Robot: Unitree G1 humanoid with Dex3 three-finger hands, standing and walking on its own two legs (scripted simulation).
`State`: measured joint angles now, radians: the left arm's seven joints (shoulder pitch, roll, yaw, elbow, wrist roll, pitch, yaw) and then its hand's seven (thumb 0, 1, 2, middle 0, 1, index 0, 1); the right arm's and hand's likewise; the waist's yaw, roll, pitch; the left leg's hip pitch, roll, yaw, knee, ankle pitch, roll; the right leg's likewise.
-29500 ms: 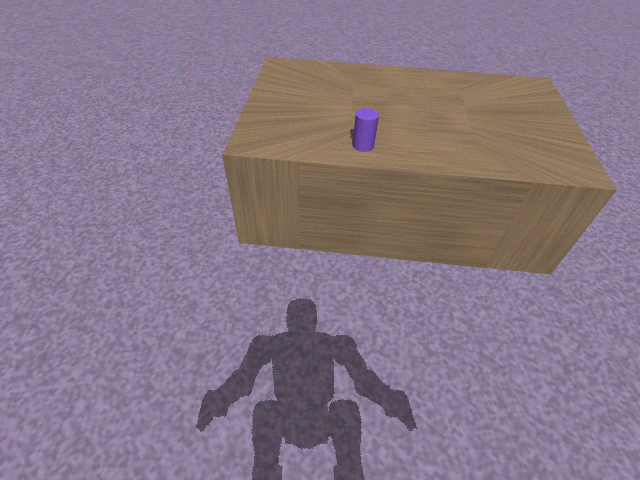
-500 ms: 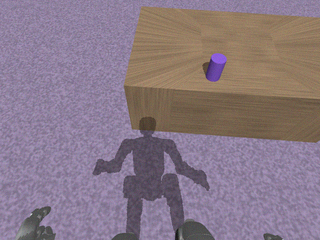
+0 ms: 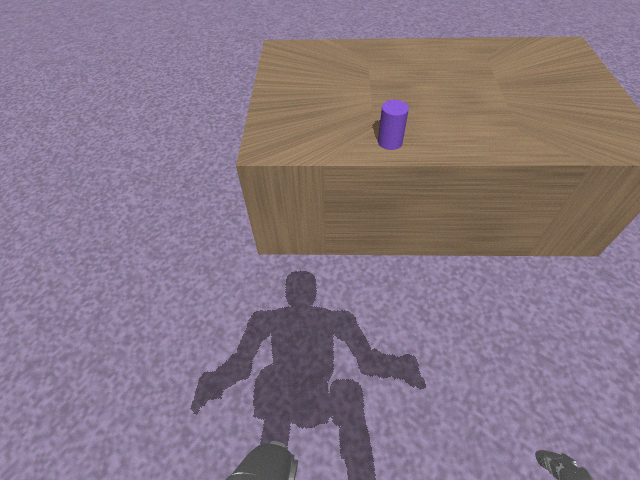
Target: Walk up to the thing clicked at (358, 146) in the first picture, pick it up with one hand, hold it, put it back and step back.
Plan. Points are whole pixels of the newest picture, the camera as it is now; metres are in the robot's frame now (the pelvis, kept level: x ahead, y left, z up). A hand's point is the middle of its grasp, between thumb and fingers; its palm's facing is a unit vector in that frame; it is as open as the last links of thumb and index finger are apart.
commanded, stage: step back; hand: right
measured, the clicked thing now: (392, 125) +1.07 -0.17 -0.25
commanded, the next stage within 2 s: stand in 1.08 s
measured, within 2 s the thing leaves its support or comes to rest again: neither
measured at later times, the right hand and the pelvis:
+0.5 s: hand out of the picture +0.05 -0.26 -0.16, palm faces -0.12 +0.93 -0.35, open 7.4 cm; pelvis -0.05 -0.01 +0.00, yaw +6 degrees
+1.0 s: hand out of the picture +0.12 -0.20 -0.14, palm faces -0.11 +0.94 -0.33, open 7.4 cm; pelvis -0.01 +0.03 +0.00, yaw +6 degrees
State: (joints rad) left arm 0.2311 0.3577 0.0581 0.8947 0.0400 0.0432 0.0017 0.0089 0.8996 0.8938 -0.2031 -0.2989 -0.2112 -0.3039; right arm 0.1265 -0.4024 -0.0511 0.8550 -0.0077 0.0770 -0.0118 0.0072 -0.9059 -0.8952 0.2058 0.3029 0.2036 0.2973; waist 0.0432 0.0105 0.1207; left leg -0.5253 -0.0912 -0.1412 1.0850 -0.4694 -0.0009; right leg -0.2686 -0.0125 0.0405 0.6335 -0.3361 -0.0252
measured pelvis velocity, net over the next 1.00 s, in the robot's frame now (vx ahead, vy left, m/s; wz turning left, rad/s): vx -0.01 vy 0.03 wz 0.10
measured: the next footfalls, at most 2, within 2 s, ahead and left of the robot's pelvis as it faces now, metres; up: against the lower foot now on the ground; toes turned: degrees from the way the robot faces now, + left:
left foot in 0.18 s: +0.01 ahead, +0.15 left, +0.00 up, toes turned +7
